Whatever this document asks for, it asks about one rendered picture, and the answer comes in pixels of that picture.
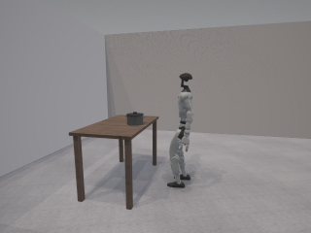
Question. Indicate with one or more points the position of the lid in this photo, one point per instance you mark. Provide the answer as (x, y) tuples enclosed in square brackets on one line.
[(134, 115)]

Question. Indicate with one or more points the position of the pot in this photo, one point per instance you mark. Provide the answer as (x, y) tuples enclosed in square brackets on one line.
[(134, 120)]

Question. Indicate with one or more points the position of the table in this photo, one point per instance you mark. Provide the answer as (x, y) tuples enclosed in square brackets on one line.
[(114, 127)]

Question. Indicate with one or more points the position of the robot left shin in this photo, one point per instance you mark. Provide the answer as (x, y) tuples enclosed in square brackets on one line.
[(175, 166)]

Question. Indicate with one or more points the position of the robot left forearm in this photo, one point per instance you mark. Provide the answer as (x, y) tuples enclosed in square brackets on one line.
[(189, 120)]

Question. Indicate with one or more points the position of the left robot hand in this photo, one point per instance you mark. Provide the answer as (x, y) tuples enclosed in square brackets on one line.
[(185, 142)]

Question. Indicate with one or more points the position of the robot left upper arm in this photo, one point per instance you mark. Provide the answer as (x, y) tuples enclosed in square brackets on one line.
[(186, 99)]

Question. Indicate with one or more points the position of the robot torso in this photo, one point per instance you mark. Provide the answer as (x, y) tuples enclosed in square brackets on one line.
[(182, 111)]

